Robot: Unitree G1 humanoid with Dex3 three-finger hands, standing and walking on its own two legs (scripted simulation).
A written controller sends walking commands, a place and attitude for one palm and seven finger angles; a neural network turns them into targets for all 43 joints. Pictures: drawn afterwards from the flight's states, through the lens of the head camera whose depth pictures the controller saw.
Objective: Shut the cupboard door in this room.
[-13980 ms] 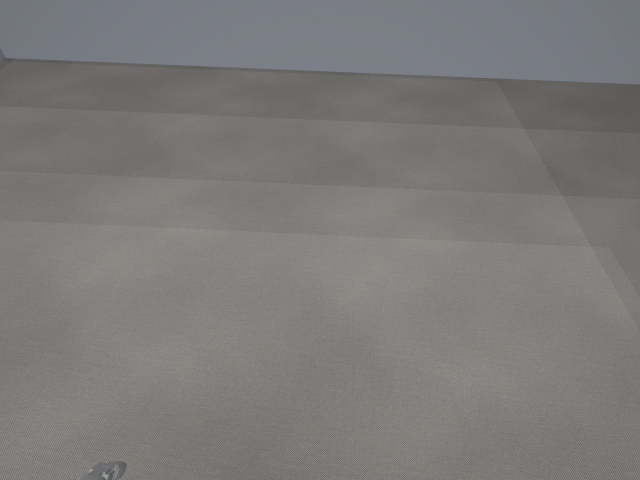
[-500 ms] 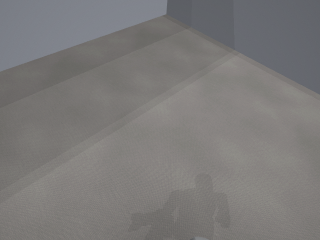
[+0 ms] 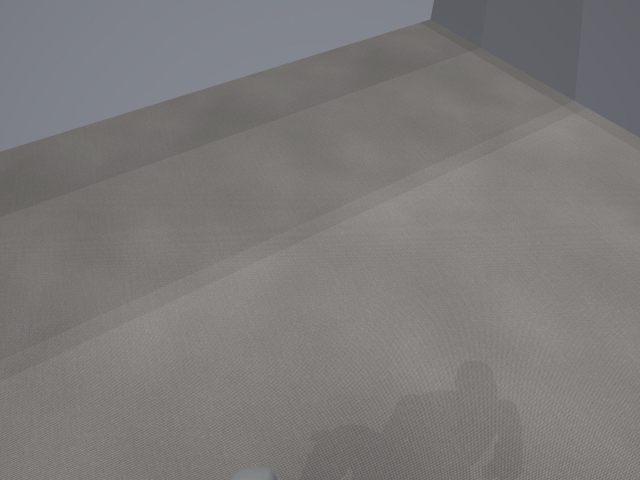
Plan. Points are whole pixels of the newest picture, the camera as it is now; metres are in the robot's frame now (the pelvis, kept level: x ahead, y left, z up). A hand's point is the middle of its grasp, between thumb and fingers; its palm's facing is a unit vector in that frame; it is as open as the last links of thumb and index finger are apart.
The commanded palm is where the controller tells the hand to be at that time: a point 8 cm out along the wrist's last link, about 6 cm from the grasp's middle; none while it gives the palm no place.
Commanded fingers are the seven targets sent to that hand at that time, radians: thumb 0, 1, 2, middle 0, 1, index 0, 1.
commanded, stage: turn or walk to find it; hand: left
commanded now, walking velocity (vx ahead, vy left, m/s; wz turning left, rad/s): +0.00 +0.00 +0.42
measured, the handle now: out of the picture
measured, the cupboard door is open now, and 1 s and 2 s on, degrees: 80 80 80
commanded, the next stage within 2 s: none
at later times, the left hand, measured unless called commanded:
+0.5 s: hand out of the picture +0.05 +0.24 -0.16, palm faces +0.20 -0.94 -0.27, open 7.4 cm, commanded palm none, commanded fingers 0.00 0.90 0.90 -0.20 -0.30 -0.20 -0.30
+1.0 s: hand out of the picture -0.10 +0.19 -0.17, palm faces +0.44 -0.86 -0.26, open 7.4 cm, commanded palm none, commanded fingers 0.00 0.90 0.90 -0.20 -0.30 -0.20 -0.30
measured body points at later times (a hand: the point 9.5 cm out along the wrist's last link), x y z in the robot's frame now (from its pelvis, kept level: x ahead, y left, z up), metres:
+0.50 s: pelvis -0.01 +0.02 +0.00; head +0.02 +0.02 +0.45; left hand +0.04 +0.29 -0.14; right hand +0.10 -0.21 -0.15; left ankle -0.03 +0.14 -0.74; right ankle +0.01 -0.11 -0.71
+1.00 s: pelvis -0.04 +0.00 +0.00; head +0.00 +0.01 +0.44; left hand -0.12 +0.24 -0.15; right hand +0.13 -0.21 -0.15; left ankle -0.11 +0.11 -0.72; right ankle +0.01 -0.10 -0.74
